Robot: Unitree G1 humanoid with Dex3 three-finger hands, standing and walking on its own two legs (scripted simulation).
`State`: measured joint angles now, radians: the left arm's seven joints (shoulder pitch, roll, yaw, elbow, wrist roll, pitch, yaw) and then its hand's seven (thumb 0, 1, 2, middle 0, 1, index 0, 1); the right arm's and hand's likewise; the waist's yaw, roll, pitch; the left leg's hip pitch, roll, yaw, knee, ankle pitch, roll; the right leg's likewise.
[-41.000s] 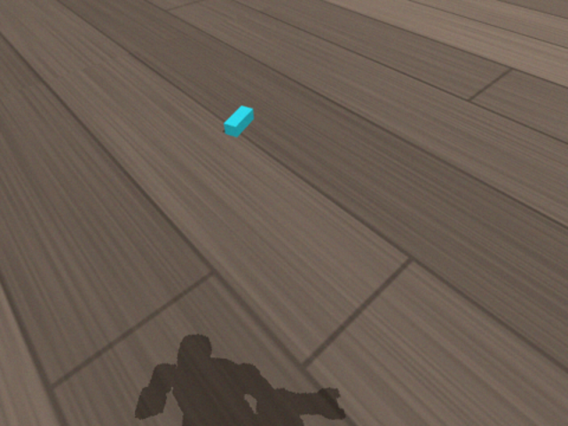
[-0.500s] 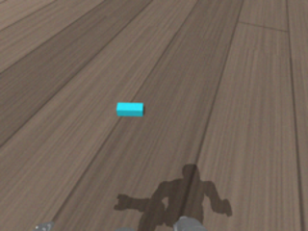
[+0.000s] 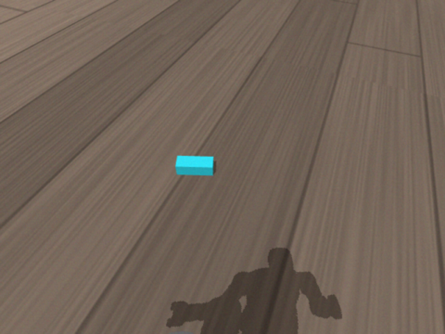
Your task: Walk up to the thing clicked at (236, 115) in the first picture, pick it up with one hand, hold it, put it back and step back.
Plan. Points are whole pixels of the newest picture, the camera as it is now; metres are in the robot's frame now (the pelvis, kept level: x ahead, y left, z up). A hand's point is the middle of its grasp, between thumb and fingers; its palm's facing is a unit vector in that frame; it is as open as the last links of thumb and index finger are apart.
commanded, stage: step back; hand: left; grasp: from above
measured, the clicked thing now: (195, 165) +1.06 +0.20 -0.73
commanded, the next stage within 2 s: stand in 0.48 s
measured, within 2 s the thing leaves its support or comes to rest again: neither
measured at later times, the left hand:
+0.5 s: hand (112, 318) +0.16 +0.24 -0.14, palm faces -0.01 -0.94 -0.35, open 7.4 cm
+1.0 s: hand out of the picture +0.10 +0.24 -0.14, palm faces -0.03 -0.94 -0.34, open 7.4 cm
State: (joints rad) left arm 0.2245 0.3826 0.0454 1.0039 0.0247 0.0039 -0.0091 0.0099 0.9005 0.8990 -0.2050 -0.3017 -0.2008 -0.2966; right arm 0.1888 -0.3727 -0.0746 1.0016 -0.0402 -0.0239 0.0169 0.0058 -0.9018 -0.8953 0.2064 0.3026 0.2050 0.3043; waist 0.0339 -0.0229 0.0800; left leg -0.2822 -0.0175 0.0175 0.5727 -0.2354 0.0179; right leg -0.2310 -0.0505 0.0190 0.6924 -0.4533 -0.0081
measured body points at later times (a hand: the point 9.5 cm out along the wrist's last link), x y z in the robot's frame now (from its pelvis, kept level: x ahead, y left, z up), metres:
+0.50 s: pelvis +0.04 -0.01 +0.01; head +0.06 -0.01 +0.46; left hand +0.16 +0.29 -0.11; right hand +0.14 -0.31 -0.12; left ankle +0.04 +0.11 -0.73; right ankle +0.02 -0.14 -0.73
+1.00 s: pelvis +0.02 -0.01 +0.02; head +0.03 -0.01 +0.47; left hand +0.10 +0.29 -0.11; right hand +0.11 -0.31 -0.11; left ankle +0.04 +0.11 -0.73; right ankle +0.02 -0.14 -0.73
